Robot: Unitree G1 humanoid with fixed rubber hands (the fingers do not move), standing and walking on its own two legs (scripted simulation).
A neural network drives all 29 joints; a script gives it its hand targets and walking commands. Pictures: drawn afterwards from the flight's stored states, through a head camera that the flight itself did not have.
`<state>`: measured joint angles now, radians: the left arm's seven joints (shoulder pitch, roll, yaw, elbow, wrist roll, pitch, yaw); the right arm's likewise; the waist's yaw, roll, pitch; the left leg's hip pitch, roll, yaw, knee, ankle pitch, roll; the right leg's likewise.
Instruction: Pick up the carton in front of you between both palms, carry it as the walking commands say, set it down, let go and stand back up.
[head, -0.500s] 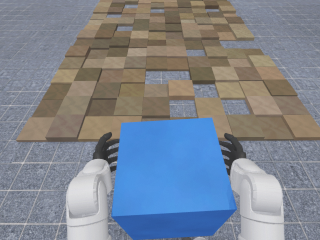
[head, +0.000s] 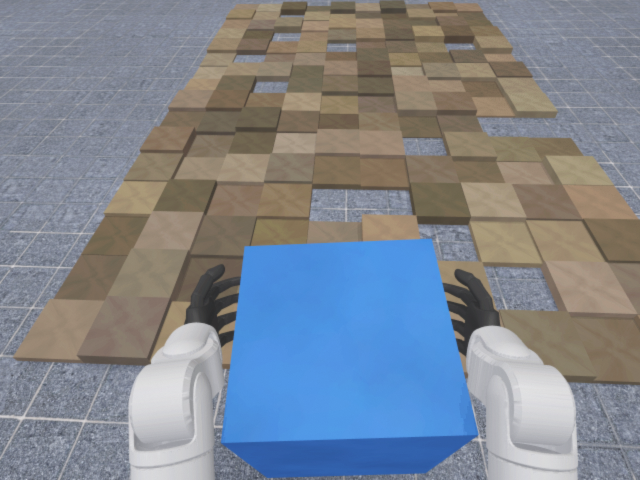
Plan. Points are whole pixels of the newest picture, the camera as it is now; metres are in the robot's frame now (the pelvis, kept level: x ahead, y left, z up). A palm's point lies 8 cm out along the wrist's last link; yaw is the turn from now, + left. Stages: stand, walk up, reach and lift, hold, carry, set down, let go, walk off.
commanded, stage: carry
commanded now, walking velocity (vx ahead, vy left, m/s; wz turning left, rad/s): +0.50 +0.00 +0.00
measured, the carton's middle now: (342, 368) +0.26 +0.00 +0.02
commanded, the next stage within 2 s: none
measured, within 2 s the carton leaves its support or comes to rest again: neither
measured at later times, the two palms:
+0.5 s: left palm (243, 92) +0.68 +0.15 +0.17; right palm (420, 97) +0.67 -0.15 +0.16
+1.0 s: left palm (268, 32) +1.07 +0.14 +0.14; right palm (390, 31) +1.06 -0.15 +0.14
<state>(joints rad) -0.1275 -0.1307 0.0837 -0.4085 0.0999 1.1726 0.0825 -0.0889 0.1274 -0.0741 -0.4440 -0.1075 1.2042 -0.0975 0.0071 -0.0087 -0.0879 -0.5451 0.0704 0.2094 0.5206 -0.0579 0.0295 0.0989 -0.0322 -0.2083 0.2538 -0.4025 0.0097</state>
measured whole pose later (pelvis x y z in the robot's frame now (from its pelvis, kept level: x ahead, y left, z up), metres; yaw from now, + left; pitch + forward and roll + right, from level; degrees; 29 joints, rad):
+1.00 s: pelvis +0.67 +0.00 +0.00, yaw -1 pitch +6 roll +3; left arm -0.81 -0.02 0.35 -0.10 0.07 1.27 0.11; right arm -0.84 0.07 -0.28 -0.06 -0.12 1.28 -0.12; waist -0.02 -0.05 0.11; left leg -0.55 -0.05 0.14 0.61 -0.43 0.19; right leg -0.25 -0.04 -0.06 0.97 -0.44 -0.03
